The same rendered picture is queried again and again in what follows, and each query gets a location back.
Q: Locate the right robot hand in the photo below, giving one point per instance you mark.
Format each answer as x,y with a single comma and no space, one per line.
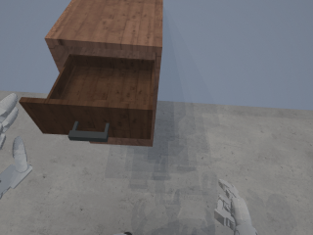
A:
236,212

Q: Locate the left robot hand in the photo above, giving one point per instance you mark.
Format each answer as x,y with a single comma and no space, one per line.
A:
14,174

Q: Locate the handle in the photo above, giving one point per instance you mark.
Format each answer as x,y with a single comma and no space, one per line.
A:
88,136

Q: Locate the cabinet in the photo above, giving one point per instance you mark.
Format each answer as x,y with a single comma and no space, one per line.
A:
130,29

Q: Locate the right robot forearm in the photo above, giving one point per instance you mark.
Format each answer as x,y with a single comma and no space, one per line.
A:
245,229

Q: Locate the drawer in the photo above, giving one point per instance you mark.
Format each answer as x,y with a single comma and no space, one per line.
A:
96,90

